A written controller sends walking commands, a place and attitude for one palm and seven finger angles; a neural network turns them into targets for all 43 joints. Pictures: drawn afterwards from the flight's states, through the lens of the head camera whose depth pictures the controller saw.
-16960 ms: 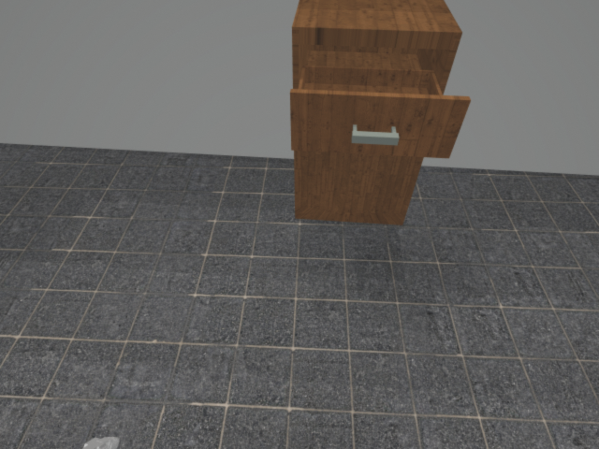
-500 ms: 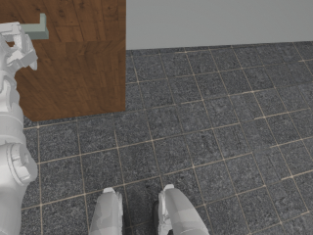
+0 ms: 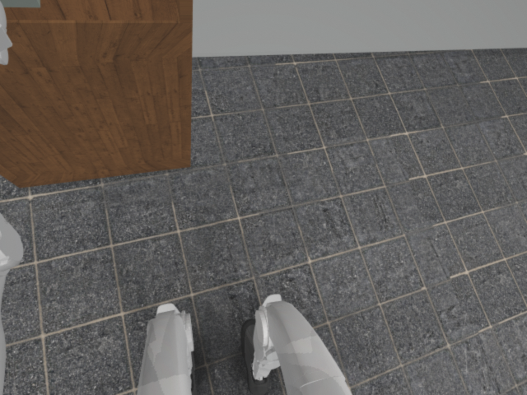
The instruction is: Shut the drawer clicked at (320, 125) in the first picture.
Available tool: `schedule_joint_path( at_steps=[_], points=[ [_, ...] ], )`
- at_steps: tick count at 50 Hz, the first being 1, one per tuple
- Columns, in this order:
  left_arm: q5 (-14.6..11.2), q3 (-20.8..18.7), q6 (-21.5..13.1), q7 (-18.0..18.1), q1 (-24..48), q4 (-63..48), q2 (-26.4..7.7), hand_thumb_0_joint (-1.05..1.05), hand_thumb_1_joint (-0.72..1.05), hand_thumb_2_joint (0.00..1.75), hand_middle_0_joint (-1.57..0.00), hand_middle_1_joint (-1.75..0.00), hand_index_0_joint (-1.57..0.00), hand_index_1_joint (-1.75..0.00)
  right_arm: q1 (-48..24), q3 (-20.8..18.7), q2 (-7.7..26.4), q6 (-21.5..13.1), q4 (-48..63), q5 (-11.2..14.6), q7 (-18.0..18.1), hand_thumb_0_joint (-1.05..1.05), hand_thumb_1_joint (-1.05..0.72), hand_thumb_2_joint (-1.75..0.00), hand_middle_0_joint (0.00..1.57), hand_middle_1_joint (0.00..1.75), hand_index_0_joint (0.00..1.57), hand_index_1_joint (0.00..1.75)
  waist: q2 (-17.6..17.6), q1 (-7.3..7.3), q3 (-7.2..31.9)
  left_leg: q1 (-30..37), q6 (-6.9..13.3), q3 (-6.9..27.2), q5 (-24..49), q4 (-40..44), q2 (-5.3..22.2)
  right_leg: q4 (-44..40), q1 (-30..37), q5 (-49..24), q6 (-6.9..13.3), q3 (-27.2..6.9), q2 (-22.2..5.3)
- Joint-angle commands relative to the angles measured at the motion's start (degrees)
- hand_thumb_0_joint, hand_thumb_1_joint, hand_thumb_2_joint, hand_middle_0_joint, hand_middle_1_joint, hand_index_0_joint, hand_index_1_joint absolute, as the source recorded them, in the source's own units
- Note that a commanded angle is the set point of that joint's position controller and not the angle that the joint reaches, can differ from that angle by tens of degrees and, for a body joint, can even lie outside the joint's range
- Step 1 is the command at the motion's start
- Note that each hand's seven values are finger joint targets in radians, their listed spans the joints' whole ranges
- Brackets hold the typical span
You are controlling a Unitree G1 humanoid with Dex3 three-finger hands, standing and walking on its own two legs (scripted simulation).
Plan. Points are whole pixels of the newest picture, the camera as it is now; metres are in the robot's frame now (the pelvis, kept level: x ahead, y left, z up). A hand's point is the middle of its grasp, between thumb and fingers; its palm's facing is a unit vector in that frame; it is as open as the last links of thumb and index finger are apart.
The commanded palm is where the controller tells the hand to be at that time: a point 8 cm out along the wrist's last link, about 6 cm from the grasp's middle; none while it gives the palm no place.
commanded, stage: push the drawer shut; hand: left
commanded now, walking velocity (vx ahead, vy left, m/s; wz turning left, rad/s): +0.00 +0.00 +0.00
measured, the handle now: out of the picture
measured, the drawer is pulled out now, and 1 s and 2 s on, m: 0.00 0.00 0.00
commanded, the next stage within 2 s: pull the fist back off the drawer in 0.10 s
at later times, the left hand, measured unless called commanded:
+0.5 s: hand out of the picture +0.57 +0.27 +0.07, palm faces +0.12 -0.99 -0.05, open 3.3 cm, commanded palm +0.59 +0.26 +0.07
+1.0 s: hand (8, 30) +0.57 +0.25 +0.07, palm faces +0.13 -0.99 -0.02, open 3.1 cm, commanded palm +0.54 +0.27 +0.08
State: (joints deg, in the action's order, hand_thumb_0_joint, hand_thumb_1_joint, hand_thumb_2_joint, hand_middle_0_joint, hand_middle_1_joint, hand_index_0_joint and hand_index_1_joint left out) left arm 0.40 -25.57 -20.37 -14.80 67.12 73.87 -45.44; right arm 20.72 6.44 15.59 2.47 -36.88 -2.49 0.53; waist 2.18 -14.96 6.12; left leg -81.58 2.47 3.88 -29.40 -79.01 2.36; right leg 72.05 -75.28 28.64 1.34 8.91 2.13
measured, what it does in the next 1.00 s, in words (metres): stands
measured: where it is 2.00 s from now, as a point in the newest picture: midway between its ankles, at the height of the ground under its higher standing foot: (221, 375)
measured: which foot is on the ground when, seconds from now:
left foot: down 0.00-1.00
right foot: down 0.00-1.00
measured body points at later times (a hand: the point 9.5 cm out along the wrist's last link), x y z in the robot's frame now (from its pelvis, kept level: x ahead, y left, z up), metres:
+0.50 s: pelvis -0.01 +0.01 +0.00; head +0.19 +0.07 +0.39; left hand +0.56 +0.32 +0.08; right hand -0.03 -0.25 -0.08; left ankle +0.05 +0.09 -0.60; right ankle +0.04 -0.12 -0.60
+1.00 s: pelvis +0.02 +0.01 +0.02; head +0.21 +0.05 +0.43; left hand +0.55 +0.31 +0.07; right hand +0.02 -0.25 -0.08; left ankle +0.05 +0.09 -0.60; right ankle +0.04 -0.12 -0.60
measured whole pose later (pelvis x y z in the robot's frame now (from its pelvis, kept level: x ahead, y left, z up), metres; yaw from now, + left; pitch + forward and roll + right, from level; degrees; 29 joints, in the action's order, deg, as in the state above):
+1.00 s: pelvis +0.02 +0.01 +0.02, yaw -1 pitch +30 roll -7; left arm -2.4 -28.4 -20.8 -13.2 56.5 65.7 -38.0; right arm 20.5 4.8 15.3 3.0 -35.4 -1.9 -1.0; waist 2.5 -12.9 6.4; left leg -75.2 3.1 1.5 -30.2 -74.8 2.8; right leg 68.2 -70.0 28.7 0.6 6.3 2.7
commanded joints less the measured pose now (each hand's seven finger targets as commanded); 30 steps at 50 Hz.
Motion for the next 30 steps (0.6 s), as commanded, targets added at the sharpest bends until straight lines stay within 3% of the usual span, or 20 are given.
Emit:
schedule_joint_path(
  at_steps=[1,4,6,8,10,12,16,18,20,22,26,30],
  points=[
    [-1.42,0.87,-2.87,2.38,36.05,-14.59,-13.77,0.00,0.90,0.90,-1.40,-1.60,-1.40,-1.60,13.21,-4.10,13.59,-0.97,-0.10,0.01,1.57,0.00,-0.90,-0.90,0.20,0.30,0.20,0.30,19.32,-5.04,31.73,34.80,-0.17,6.27,10.93,10.03,1.38,-8.85,3.31,-5.38,0.13,-4.95,1.14],
    [-1.30,2.37,-2.72,2.84,38.14,-15.49,-12.65,0.00,0.90,0.90,-1.40,-1.60,-1.40,-1.60,13.08,-3.91,13.80,-1.97,-0.42,-0.13,1.87,0.00,-0.90,-0.90,0.20,0.30,0.20,0.30,22.23,-5.51,31.61,36.71,-0.48,7.62,8.55,11.18,1.66,-8.51,0.59,-4.57,0.29,-4.58,0.90],
    [-1.23,2.04,-2.34,3.15,38.20,-15.03,-13.85,0.00,0.90,0.90,-1.40,-1.60,-1.40,-1.60,13.20,-3.58,14.04,-2.57,-0.59,-0.12,2.17,0.00,-0.90,-0.90,0.20,0.30,0.20,0.30,20.86,-5.88,31.59,35.31,-0.27,7.60,6.98,11.29,1.85,-8.64,1.28,-4.01,0.11,-4.73,0.91],
    [-1.01,3.16,-2.23,3.17,38.52,-14.65,-12.94,0.00,0.90,0.90,-1.40,-1.60,-1.40,-1.60,13.00,-3.40,14.18,-3.23,-0.77,-0.03,2.31,0.00,-0.90,-0.90,0.20,0.30,0.20,0.30,22.20,-6.12,31.19,36.05,-0.49,8.14,5.89,11.91,2.07,-8.37,-0.36,-3.52,0.17,-4.43,0.84],
    [-1.62,3.73,-1.76,3.08,38.33,-14.29,-12.09,0.00,0.90,0.90,-1.40,-1.60,-1.40,-1.60,12.73,-3.24,14.13,-3.93,-0.87,0.08,2.56,0.00,-0.90,-0.90,0.20,0.30,0.20,0.30,21.03,-6.58,30.38,34.19,-0.11,7.47,4.13,11.88,1.98,-9.10,0.72,-2.89,-0.09,-4.89,0.82],
    [-1.31,2.40,-1.79,3.16,38.09,-13.99,-14.15,0.00,0.90,0.90,-1.40,-1.60,-1.40,-1.60,13.23,-3.09,14.27,-4.32,-0.78,0.06,2.63,0.00,-0.90,-0.90,0.20,0.30,0.20,0.30,21.34,-6.10,31.01,33.88,-0.18,7.64,4.67,11.91,1.91,-8.59,1.19,-2.95,0.18,-4.68,0.93],
    [-1.31,3.23,-0.99,3.29,37.48,-12.96,-12.21,0.00,0.90,0.90,-1.40,-1.60,-1.40,-1.60,13.01,-3.23,14.26,-4.51,-0.60,0.06,2.38,0.00,-0.90,-0.90,0.20,0.30,0.20,0.30,20.45,-5.95,28.86,33.53,-0.43,8.34,2.25,12.78,1.89,-8.73,0.11,-2.12,0.17,-4.31,0.86],
    [-1.09,2.51,-1.09,3.44,37.53,-13.41,-12.81,0.00,0.90,0.90,-1.40,-1.60,-1.40,-1.60,13.43,-3.32,14.37,-4.52,-0.49,-0.12,2.26,0.00,-0.90,-0.90,0.20,0.30,0.20,0.30,20.64,-5.63,30.04,34.37,-0.49,8.68,2.85,12.72,1.87,-8.36,-0.08,-2.41,0.29,-4.15,0.80],
    [-1.15,3.62,-0.89,3.72,38.09,-14.32,-10.69,0.00,0.90,0.90,-1.40,-1.60,-1.40,-1.60,13.53,-3.64,14.17,-4.46,-0.52,-0.20,2.06,0.00,-0.90,-0.90,0.20,0.30,0.20,0.30,20.37,-6.05,30.07,35.24,-0.49,9.12,2.90,12.91,1.89,-8.48,-0.89,-2.62,0.21,-4.03,0.74],
    [-0.97,2.33,-1.13,3.89,37.97,-14.90,-11.80,0.00,0.90,0.90,-1.40,-1.60,-1.40,-1.60,14.05,-3.79,14.16,-4.36,-0.47,-0.40,1.86,0.00,-0.90,-0.90,0.20,0.30,0.20,0.30,21.91,-5.35,30.82,36.62,-0.85,9.50,4.38,12.92,1.80,-8.07,-1.26,-3.28,0.50,-3.85,0.66],
    [-0.78,2.72,-0.39,3.86,35.94,-13.53,-9.92,0.00,0.90,0.90,-1.40,-1.60,-1.40,-1.60,14.14,-4.14,13.92,-3.66,-0.35,-0.45,1.24,0.00,-0.90,-0.90,0.20,0.30,0.20,0.30,19.64,-5.07,29.61,35.75,-0.85,9.44,3.79,13.10,1.75,-8.43,-0.83,-3.05,0.49,-3.73,0.76],
    [-1.38,0.80,-0.77,3.79,33.43,-15.96,-10.05,0.00,0.90,0.90,-1.40,-1.60,-1.40,-1.60,14.58,-4.73,13.60,-3.08,-0.16,-0.60,0.58,0.00,-0.90,-0.90,0.20,0.30,0.20,0.30,19.94,-3.51,32.66,38.22,-1.02,9.16,7.84,12.90,1.60,-8.63,1.13,-4.79,0.60,-3.71,0.83]
  ],
)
